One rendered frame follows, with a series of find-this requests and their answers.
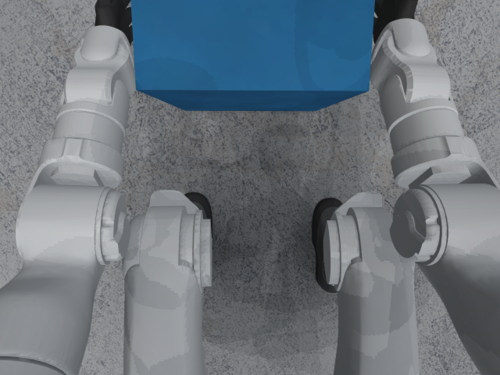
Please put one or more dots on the left robot upper arm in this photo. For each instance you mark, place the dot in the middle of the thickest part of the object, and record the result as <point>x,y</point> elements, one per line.
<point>67,235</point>

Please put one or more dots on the right robot upper arm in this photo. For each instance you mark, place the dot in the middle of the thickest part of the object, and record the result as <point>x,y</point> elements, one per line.
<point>452,233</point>

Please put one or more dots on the left robot hand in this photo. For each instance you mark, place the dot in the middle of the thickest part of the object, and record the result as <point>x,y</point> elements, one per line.
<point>114,13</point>

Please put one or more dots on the robot right forearm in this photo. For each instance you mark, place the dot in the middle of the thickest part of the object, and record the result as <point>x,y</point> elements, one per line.
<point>422,120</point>

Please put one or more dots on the robot left thigh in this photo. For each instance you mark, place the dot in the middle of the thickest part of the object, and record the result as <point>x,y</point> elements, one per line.
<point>163,294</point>

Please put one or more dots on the robot left shin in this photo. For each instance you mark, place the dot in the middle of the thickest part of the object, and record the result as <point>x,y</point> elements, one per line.
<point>157,198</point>

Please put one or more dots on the right robot hand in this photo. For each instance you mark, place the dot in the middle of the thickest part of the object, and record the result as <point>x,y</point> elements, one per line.
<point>390,10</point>

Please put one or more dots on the robot left forearm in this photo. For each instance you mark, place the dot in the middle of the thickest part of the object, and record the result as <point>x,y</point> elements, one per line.
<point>91,122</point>

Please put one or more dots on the carton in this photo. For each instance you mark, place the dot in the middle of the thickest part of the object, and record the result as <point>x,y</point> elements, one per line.
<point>252,55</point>

